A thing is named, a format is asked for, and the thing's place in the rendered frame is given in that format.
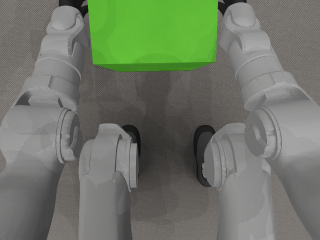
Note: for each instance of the carton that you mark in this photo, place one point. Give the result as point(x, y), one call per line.
point(153, 35)

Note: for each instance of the robot right upper arm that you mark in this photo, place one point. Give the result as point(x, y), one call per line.
point(287, 136)

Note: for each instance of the robot right hand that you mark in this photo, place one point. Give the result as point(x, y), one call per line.
point(223, 6)

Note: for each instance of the robot left forearm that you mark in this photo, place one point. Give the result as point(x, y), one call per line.
point(59, 65)

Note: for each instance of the robot left hand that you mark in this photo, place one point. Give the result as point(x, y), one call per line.
point(76, 4)

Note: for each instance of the robot right forearm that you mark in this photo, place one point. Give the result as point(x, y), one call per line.
point(255, 65)

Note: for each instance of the left robot shin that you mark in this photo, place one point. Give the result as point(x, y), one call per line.
point(85, 155)

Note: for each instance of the robot left upper arm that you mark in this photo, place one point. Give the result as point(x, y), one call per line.
point(37, 142)

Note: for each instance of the right robot foot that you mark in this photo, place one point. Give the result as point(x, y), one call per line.
point(202, 136)

